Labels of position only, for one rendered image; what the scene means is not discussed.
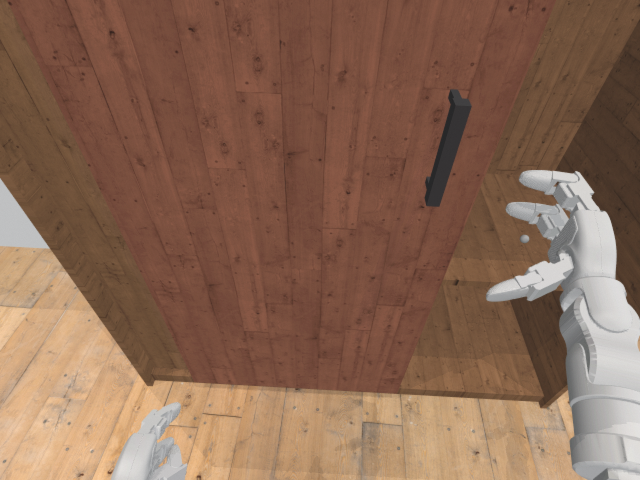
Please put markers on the wardrobe door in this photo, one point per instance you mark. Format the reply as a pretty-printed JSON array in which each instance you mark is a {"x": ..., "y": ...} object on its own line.
[
  {"x": 33, "y": 119},
  {"x": 265, "y": 162}
]

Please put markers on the right robot forearm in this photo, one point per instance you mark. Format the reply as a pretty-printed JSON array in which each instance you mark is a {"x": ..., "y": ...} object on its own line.
[{"x": 601, "y": 332}]

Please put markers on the right robot hand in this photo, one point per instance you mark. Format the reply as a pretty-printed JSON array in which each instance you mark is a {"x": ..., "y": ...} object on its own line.
[{"x": 587, "y": 237}]

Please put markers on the handle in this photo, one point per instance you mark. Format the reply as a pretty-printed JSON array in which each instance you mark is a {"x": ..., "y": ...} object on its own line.
[{"x": 450, "y": 140}]

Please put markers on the left robot hand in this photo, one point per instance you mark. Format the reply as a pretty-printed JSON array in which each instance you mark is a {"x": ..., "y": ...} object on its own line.
[{"x": 142, "y": 455}]

